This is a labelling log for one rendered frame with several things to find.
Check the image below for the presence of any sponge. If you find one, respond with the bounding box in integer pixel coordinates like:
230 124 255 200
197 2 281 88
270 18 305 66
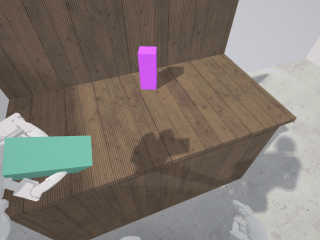
2 135 93 181

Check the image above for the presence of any table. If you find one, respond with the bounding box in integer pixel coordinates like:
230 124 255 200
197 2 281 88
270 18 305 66
0 0 297 240

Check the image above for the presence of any robot left hand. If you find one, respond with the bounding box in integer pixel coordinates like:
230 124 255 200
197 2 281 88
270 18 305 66
0 113 67 201

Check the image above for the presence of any left robot forearm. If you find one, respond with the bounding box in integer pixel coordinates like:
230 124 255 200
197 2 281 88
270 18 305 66
0 199 12 240

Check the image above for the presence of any robot right hand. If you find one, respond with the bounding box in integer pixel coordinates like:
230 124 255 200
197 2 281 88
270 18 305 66
230 200 269 240

